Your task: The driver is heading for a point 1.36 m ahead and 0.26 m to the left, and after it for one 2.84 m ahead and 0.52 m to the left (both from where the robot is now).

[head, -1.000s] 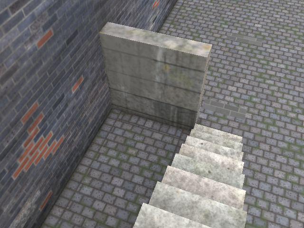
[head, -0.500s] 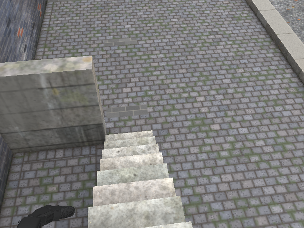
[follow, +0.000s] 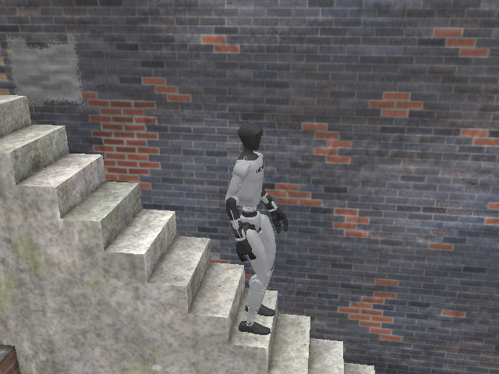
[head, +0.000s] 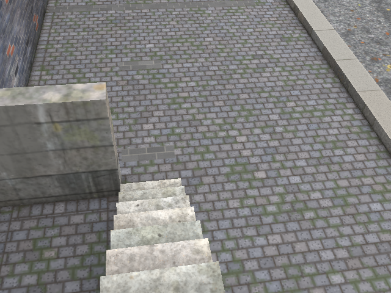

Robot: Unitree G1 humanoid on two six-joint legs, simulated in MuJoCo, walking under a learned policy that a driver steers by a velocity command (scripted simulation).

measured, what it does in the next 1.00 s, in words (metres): shifts its weight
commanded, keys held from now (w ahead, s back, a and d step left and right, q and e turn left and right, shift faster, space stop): w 1.00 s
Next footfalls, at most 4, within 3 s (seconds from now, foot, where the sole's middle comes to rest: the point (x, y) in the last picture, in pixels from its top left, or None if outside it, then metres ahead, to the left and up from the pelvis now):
none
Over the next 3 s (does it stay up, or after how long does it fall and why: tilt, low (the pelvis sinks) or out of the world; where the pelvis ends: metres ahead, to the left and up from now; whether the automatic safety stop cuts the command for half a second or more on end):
stays up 0.03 -0.02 0.00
